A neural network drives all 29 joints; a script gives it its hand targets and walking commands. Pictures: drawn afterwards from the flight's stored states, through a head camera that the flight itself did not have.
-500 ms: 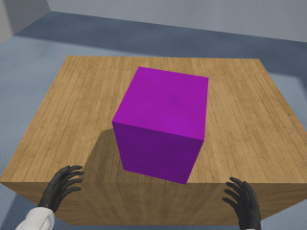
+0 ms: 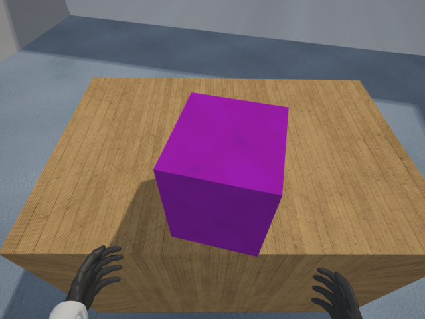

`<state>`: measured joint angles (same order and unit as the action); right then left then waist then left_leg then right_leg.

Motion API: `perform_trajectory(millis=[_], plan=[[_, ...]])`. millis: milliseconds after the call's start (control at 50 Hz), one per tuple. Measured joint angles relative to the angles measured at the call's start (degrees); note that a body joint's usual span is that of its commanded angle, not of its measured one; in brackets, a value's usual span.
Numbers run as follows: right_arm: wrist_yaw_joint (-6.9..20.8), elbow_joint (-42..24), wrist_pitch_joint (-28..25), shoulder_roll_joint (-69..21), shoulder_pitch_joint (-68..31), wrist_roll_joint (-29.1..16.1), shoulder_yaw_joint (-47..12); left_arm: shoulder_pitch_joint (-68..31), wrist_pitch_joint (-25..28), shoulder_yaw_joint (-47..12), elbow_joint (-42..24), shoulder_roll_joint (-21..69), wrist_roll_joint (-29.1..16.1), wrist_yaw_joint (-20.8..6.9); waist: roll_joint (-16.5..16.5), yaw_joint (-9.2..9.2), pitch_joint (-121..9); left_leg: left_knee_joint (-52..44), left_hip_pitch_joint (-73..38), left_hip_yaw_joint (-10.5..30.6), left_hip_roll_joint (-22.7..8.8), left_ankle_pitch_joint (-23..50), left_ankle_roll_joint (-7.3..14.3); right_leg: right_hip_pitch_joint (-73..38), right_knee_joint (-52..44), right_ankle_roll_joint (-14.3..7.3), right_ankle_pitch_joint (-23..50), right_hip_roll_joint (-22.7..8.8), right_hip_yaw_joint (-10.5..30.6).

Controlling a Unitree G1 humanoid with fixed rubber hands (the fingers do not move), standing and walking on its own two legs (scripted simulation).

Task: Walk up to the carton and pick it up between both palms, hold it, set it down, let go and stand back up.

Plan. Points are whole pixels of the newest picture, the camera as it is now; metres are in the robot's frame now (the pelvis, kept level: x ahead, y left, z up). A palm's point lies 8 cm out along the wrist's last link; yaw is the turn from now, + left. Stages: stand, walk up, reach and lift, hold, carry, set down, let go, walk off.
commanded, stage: set down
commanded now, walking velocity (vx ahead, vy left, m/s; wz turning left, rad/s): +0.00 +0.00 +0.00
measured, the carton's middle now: (225, 176) +0.41 +0.00 +0.03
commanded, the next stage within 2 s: let go in 0.62 s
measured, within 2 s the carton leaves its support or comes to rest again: neither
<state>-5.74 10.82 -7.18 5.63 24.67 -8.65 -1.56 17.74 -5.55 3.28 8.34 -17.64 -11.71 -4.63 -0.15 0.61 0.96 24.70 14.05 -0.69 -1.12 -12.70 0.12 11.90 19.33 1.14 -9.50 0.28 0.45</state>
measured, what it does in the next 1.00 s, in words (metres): stands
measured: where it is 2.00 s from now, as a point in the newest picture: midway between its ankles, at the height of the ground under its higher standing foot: outside the picture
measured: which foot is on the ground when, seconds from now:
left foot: down 0.00-1.00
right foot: down 0.00-1.00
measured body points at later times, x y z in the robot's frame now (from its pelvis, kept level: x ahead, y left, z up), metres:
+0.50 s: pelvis +0.00 -0.01 +0.00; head +0.03 -0.01 +0.45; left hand +0.17 +0.24 -0.06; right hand +0.15 -0.22 -0.07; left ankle +0.00 +0.11 -0.74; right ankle +0.01 -0.13 -0.74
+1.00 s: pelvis +0.01 -0.01 +0.00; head +0.03 -0.01 +0.45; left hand +0.16 +0.23 -0.08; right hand +0.15 -0.24 -0.10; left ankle +0.00 +0.11 -0.74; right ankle +0.01 -0.13 -0.74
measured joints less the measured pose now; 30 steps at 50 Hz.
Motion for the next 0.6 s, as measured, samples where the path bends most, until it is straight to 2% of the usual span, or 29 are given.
perform_trajectory(millis=[340, 600], plan=[[3.56, 9.72, -1.26, 1.8, -3.43, 3.36, 2.0, 0.0, -0.81, -1.05, 5.88, 2.46, 2.87, 2.75, -0.74, 0.0, 0.07, 0.0, -0.49, 0.0, 0.0, -0.2, -0.17, 0.0, 1.04, -0.2, -0.77, 0.0, -0.01], [4.74, 17.32, -3.17, 2.68, -5.88, 5.6, 2.61, -0.09, -0.81, -1.09, 11.27, 2.85, 3.59, 3.73, -0.93, 0.0, 0.07, -0.01, -0.96, 0.0, 0.0, -0.45, -0.31, 0.0, 2.02, -0.36, -1.56, 0.0, -0.02]])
